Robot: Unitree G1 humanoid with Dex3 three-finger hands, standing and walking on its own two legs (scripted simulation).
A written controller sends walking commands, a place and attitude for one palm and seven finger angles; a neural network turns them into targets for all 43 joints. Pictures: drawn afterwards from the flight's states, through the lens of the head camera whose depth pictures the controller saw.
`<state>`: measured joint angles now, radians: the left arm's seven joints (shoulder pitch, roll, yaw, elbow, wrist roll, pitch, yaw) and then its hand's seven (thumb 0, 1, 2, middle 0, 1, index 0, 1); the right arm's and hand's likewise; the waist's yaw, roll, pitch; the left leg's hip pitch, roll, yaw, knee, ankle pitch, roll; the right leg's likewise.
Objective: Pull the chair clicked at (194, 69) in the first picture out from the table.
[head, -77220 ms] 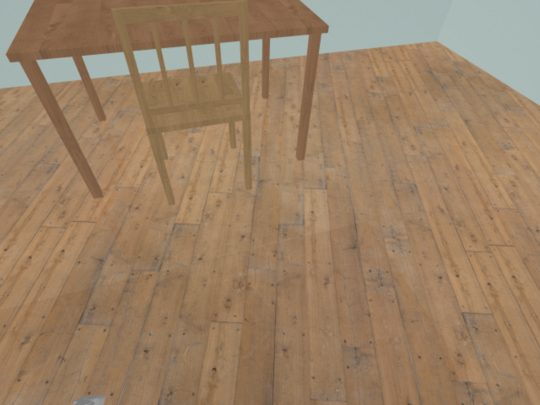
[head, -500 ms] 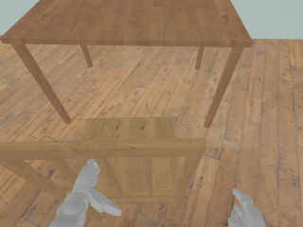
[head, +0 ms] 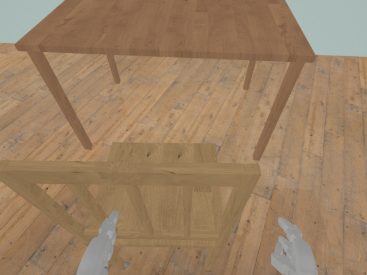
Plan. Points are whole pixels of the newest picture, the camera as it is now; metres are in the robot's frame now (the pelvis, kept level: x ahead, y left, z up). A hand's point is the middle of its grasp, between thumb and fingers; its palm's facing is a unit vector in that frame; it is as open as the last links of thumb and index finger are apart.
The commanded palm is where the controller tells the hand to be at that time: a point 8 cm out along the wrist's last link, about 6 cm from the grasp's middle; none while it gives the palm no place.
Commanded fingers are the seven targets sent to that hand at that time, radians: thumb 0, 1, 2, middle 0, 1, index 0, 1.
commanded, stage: draw the fingers out of the gap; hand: left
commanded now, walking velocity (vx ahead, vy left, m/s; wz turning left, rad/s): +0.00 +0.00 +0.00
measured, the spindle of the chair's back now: (142, 212) +0.27 +0.10 -0.02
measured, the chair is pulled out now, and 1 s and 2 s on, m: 0.51 0.50 0.50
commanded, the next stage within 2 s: draw the hand back to the body in 0.16 s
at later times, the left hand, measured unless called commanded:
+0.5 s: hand (106, 269) +0.14 +0.14 +0.04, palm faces +0.05 -1.00 -0.03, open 17.5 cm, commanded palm +0.10 +0.20 +0.05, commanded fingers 0.00 -0.55 0.20 0.00 0.00 0.00 0.00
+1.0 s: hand (53, 253) +0.16 +0.21 +0.10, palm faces +0.21 -0.89 -0.40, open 15.6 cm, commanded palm +0.12 +0.26 +0.14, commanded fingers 0.00 0.07 0.50 -0.09 -0.13 -0.09 -0.13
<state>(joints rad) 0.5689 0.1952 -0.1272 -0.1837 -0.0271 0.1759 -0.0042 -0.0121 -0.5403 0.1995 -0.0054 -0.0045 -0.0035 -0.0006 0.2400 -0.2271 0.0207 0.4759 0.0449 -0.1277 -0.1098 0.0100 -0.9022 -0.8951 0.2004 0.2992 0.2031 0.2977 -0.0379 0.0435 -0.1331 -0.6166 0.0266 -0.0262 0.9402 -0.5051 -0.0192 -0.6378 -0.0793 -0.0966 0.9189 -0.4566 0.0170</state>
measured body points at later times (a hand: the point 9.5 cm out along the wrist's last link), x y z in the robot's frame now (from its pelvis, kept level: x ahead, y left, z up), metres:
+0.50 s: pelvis -0.01 +0.00 -0.02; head +0.03 +0.00 +0.43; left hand +0.14 +0.19 +0.04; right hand +0.18 -0.23 -0.09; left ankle -0.02 +0.13 -0.69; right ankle +0.00 -0.13 -0.69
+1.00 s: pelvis -0.01 +0.00 +0.03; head +0.00 -0.02 +0.48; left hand +0.14 +0.25 +0.13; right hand +0.18 -0.23 -0.06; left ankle -0.02 +0.13 -0.69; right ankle +0.00 -0.13 -0.69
